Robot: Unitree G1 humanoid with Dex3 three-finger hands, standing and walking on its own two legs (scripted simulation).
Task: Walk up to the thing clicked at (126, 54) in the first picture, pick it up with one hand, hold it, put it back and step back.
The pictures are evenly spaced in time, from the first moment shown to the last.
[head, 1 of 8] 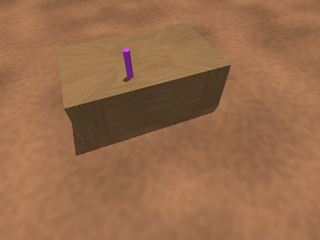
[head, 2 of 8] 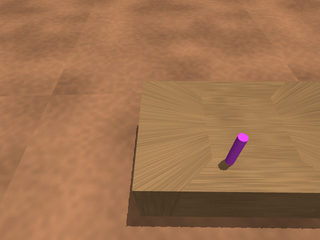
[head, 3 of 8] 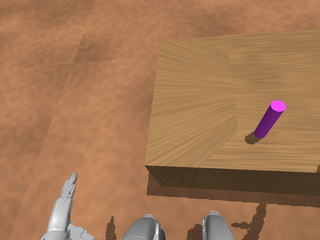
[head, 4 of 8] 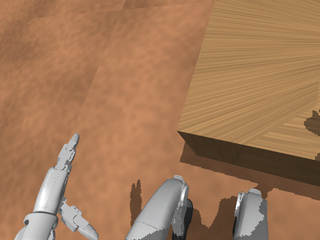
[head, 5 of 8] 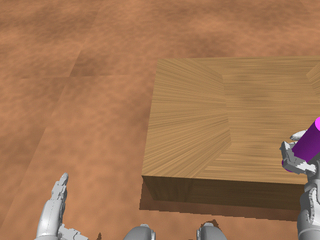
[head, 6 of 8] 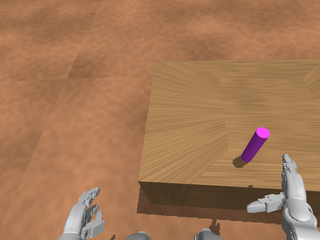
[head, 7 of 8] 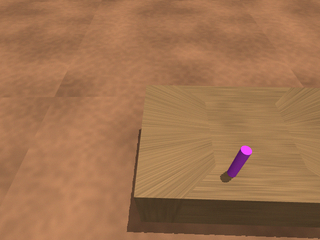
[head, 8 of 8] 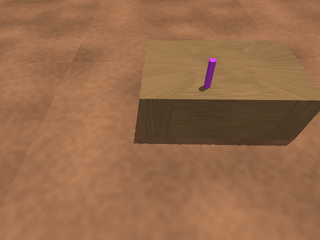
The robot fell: no
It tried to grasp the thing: yes
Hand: right
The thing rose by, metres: 0.30
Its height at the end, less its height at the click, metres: +0.00
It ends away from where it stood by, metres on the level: 0.03
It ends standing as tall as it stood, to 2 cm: yes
